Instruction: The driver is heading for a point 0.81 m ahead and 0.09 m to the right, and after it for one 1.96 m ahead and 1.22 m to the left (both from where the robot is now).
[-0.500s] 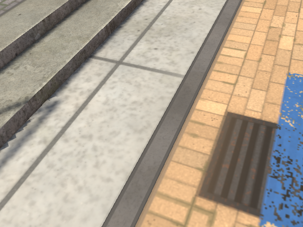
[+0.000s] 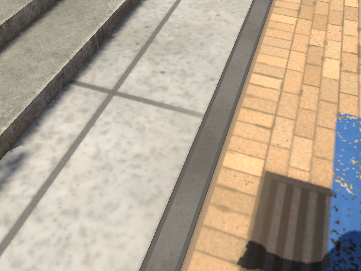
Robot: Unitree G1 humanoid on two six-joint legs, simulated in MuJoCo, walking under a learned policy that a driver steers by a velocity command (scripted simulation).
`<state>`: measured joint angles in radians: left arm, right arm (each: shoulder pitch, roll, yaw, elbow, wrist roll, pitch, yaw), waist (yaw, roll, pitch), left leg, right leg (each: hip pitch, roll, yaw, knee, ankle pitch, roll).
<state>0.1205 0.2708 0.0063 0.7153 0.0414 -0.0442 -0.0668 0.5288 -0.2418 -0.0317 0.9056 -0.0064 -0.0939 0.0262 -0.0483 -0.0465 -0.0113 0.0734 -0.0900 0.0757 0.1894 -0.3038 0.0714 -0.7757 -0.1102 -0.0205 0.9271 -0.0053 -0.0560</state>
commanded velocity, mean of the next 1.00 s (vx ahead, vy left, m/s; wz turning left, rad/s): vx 0.99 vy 0.00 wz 0.14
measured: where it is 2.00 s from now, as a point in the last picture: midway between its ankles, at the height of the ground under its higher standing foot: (121, 55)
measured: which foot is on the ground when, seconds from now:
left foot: down 0.00-0.16, up 0.18-0.60, down 0.62-1.00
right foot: up 0.00-0.16, down 0.18-0.64, up 0.66-1.00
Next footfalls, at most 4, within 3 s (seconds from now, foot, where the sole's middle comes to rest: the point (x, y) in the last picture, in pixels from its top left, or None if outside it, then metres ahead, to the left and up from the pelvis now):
0.18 right None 0.38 -0.08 -0.77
0.62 left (153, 189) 0.85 0.09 -0.77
1.04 right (196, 119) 1.26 -0.13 -0.77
1.48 left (133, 81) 1.56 0.21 -0.77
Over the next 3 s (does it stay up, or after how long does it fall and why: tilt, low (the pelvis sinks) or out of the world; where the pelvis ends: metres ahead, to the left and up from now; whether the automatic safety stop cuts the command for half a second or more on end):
stays up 1.89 1.30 0.19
